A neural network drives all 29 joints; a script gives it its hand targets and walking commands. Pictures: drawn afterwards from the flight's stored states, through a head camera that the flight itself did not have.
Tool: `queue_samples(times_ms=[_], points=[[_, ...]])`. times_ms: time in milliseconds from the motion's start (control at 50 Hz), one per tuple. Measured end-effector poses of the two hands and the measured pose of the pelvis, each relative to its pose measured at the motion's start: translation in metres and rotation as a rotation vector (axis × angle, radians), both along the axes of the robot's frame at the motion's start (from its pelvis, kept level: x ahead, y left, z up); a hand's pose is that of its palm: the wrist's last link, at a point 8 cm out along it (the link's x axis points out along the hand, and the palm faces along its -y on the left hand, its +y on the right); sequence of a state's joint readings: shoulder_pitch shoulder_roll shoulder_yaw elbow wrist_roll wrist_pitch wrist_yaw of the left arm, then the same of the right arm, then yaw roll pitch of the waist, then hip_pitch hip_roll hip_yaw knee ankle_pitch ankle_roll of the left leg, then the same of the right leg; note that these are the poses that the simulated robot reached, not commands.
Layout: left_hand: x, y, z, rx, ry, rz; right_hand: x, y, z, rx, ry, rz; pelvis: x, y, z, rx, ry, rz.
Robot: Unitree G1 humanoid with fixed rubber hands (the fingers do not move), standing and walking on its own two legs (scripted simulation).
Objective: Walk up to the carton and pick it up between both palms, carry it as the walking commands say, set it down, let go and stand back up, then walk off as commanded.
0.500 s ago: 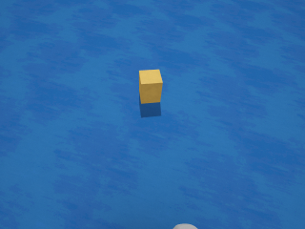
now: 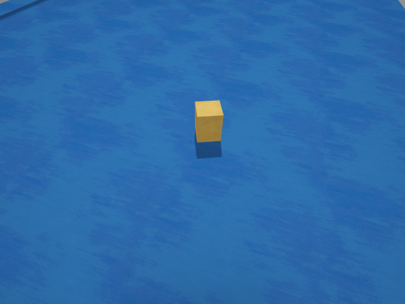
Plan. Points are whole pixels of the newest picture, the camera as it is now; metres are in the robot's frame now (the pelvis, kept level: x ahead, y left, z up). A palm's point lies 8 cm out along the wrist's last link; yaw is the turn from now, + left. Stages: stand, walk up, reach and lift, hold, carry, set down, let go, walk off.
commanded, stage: stand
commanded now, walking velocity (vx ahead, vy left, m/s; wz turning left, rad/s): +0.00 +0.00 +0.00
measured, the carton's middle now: (208, 121) +1.34 -0.07 -0.65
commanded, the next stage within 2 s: walk off in 1.18 s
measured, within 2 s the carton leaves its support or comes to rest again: neither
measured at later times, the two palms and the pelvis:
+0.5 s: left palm out of the picture -0.06 +0.21 -0.14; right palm out of the picture -0.03 -0.20 -0.15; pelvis -0.01 +0.01 +0.01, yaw -1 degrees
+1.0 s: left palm out of the picture +0.00 +0.20 -0.14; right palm out of the picture -0.03 -0.19 -0.15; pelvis +0.01 +0.00 +0.01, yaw -1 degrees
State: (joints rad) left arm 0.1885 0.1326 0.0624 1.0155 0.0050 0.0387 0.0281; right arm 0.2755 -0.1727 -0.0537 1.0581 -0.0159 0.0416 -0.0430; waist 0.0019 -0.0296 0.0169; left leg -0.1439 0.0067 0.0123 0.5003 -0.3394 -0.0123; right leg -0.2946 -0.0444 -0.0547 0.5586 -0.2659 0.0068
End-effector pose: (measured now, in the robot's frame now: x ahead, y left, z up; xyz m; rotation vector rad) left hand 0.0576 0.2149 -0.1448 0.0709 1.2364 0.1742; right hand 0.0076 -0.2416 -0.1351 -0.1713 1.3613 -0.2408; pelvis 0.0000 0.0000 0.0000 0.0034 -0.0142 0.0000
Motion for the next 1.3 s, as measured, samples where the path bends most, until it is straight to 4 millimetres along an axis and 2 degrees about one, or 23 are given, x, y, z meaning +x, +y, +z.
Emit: queue_samples(times_ms=[100,220,300,380,500,660,840,1040,1300], points=[[-0.046,0.012,-0.007,-0.010,0.089,0.010,-0.018,0.021,0.003,0.030,0.002,0.008,-0.009,0.003,0.002,-0.002,-0.020,-0.015],[-0.094,0.013,0.000,-0.009,0.198,0.017,-0.026,0.042,-0.003,0.093,0.001,0.010,-0.015,0.008,0.006,-0.011,-0.028,-0.014],[-0.113,0.009,0.006,-0.001,0.247,0.027,-0.030,0.045,-0.008,0.116,0.013,0.006,-0.016,0.009,0.007,-0.010,-0.026,-0.014],[-0.122,0.002,0.009,0.000,0.273,0.029,-0.033,0.044,-0.011,0.126,0.024,0.005,-0.015,0.009,0.007,-0.008,-0.022,-0.016],[-0.115,-0.009,0.007,-0.015,0.269,0.025,-0.038,0.042,-0.011,0.125,0.045,-0.001,-0.010,0.005,0.007,-0.005,-0.016,-0.020],[-0.086,-0.021,0.001,-0.038,0.216,-0.001,-0.045,0.041,-0.008,0.117,0.074,-0.015,-0.002,0.001,0.006,-0.004,-0.012,-0.023],[-0.069,-0.015,0.001,-0.019,0.205,-0.010,-0.046,0.048,-0.009,0.130,0.091,-0.023,0.007,0.001,0.006,-0.007,-0.010,-0.020],[-0.061,-0.011,0.002,-0.009,0.207,-0.010,-0.038,0.053,-0.010,0.136,0.089,-0.020,0.012,0.003,0.005,-0.007,-0.010,-0.021],[-0.065,-0.013,0.000,-0.024,0.233,-0.012,-0.035,0.054,-0.008,0.125,0.097,-0.022,0.016,0.006,0.006,-0.008,-0.007,-0.024]])
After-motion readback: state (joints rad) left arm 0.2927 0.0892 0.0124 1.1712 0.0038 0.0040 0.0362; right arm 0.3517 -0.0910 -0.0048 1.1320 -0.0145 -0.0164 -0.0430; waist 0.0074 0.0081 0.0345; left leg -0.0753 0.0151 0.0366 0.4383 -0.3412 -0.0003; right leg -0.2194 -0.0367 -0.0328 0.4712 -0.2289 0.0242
